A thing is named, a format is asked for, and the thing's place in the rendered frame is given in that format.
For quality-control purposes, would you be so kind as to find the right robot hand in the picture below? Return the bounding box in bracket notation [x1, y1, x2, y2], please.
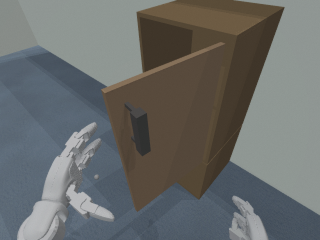
[229, 196, 269, 240]

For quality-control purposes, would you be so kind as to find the cupboard door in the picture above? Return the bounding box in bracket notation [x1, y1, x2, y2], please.
[101, 42, 226, 212]

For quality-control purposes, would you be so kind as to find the handle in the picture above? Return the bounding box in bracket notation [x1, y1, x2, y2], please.
[124, 102, 151, 156]

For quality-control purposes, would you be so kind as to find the left robot hand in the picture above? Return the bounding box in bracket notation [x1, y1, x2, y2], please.
[41, 122, 115, 222]

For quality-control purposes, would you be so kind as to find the left robot forearm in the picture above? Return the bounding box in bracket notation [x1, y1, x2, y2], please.
[17, 200, 69, 240]

